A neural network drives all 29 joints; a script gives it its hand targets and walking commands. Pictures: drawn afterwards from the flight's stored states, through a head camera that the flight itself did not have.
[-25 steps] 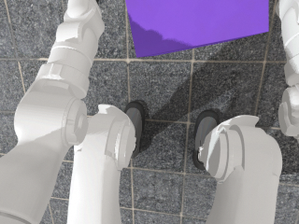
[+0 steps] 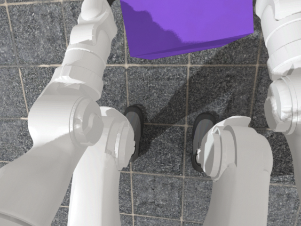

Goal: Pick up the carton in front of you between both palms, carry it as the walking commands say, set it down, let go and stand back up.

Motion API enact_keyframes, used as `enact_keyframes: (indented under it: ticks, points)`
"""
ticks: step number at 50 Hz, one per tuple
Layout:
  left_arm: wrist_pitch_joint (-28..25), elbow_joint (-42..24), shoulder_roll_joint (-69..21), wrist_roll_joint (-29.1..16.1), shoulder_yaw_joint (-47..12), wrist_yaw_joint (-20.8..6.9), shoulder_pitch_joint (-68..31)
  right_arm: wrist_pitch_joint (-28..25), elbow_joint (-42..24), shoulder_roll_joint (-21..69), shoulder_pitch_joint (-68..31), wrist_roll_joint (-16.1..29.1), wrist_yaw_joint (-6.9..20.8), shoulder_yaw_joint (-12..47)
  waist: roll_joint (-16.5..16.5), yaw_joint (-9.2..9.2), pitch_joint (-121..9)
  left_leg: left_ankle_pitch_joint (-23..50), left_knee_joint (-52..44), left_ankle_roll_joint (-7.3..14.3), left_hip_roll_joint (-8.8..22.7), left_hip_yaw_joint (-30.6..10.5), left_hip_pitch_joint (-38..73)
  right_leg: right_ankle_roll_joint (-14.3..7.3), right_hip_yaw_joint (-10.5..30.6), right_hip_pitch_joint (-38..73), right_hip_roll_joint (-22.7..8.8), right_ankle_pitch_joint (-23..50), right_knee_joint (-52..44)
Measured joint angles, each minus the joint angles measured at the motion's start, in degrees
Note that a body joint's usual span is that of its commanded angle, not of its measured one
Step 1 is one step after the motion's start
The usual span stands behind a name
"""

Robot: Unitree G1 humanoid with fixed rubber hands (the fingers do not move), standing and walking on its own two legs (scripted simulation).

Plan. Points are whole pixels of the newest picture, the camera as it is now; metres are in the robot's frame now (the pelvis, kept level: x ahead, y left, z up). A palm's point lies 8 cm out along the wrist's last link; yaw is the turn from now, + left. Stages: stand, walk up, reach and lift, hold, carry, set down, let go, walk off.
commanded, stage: reach and lift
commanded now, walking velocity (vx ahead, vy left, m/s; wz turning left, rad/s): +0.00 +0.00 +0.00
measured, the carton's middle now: (180, 5) +0.54 -0.04 -0.25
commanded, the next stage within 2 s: none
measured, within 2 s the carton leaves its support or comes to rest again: leaves its support in 0.14 s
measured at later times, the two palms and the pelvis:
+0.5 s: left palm out of the picture +0.51 +0.10 -0.03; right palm out of the picture +0.51 -0.20 -0.04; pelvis +0.01 +0.01 +0.05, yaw -5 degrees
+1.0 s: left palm out of the picture +0.49 +0.11 +0.12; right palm out of the picture +0.47 -0.19 +0.11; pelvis +0.02 +0.02 +0.16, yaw -6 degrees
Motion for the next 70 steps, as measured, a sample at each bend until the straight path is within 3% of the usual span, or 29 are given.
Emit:
enact_keyframes:
  ticks: [6,13,15,21,28,33,38,48,70]
  points:
    - [4.06,-3.52,0.11,2.6,3.44,-1.76,1.06,3.93,-6.44,1.66,3.95,-4.39,0.6,-4.74,0.23,-0.39,-1.94,-0.54,1.92,-0.67,-0.61,-0.97,-1.65,-0.69,-0.87,-1.47,-0.35,-0.63,1.85]
    - [6.23,-12.97,-2.43,0.78,2.7,0.01,7.7,8.38,-16.87,3.67,13.14,-2.79,-2.51,-3.69,0.63,0.53,-7.28,-1.91,2.09,-2.01,-1.47,-2.44,-2.04,-0.49,-1.31,-2.12,0.66,-0.89,1.34]
    - [6.58,-17.55,-4.46,1.08,3.83,0.63,11.71,9.87,-20.11,5.12,15.88,-3.03,-1.41,-3.69,0.71,0.63,-9.74,-2.35,1.48,-2.47,-1.88,-2.98,-1.56,0.06,-1.15,-1.78,1.42,-0.68,0.32]
    - [9.08,-25.91,-8.81,5.07,7.57,-1.22,21.46,14.27,-26.1,10.31,22.28,-7.25,-0.46,-9.67,-0.03,-0.43,-17.79,-2.81,-2.55,-1.59,-1.75,-3.33,1.75,1.69,-0.45,1.36,3.17,0.26,-4.95]
    - [12.3,-25.65,-12.44,14.91,13.76,-3.55,22.72,16.14,-24.21,14.48,24.64,-15.33,1.96,-19.41,-2.17,-0.63,-24.21,-0.75,-10.68,-0.2,-0.7,-2.77,7.06,2.28,0.26,6.85,3.9,2.61,-13.61]
    - [13.83,-27.08,-13.29,18.2,14.98,-4.73,23.76,16.24,-24.98,16.9,26.18,-19.69,2.83,-23.65,-2.72,-0.7,-26.67,0.78,-15.7,0.06,-1.05,-2.9,9.99,2.35,0.33,10.2,3.45,3.72,-18.67]
    - [14.82,-29.65,-13.74,18.4,13.86,-5.21,26.03,16.84,-28.7,18.96,29.27,-21.06,3.22,-25.27,-2.4,-1.11,-28.25,1.7,-19.64,0.35,-1.54,-3.36,12.68,2.4,0.01,13.44,2.73,4.1,-22.72]
    - [15.89,-33.77,-15.14,16.48,9.07,-5.05,33.91,18.77,-37.23,21.44,39.7,-18.65,3.01,-23.71,-2.04,-1.33,-31.32,1.21,-26.63,1.04,-1.14,-3.69,21.74,2.65,-0.19,22.83,2.59,3.64,-30.13]
    - [14.01,-32.54,-16.73,17.98,5.0,-7.68,50.43,17.16,-41.85,28.66,59.56,-19.7,1.41,-23.86,-2.63,-1.62,-33.07,3.46,-50.64,1.96,0.01,-4.78,55.93,1.9,-0.76,57.29,2.32,5.74,-54.33]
